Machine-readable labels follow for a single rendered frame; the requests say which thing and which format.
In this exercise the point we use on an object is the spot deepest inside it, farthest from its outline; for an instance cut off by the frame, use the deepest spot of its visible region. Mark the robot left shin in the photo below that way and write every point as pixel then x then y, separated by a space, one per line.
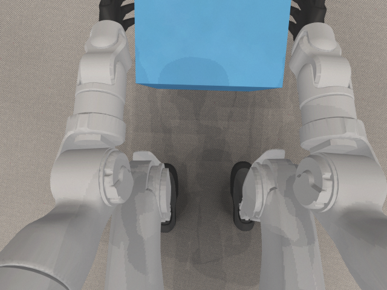
pixel 148 156

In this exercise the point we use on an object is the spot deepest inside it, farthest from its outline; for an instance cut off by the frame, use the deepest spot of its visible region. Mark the left robot thigh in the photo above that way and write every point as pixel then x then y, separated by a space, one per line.
pixel 134 256

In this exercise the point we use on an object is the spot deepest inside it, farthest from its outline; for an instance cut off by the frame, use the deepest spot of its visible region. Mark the robot left upper arm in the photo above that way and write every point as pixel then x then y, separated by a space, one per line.
pixel 57 251

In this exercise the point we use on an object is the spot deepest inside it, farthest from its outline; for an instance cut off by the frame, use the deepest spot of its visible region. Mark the robot right hand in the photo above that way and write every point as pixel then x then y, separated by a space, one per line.
pixel 311 11

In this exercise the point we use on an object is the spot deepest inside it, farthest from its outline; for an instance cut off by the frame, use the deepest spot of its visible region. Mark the carton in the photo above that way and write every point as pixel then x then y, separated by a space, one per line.
pixel 216 45

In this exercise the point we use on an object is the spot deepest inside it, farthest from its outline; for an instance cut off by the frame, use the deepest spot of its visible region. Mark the robot left forearm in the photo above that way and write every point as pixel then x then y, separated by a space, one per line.
pixel 97 120

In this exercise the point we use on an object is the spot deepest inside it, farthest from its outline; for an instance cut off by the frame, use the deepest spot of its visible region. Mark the robot right forearm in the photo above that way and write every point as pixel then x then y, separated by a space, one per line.
pixel 326 98

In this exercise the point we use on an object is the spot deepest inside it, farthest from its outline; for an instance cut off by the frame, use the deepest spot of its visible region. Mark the robot left hand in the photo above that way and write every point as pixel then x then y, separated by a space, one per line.
pixel 113 11

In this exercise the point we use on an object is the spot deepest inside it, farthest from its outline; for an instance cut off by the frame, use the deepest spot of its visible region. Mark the robot right upper arm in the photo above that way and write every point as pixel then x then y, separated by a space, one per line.
pixel 346 194

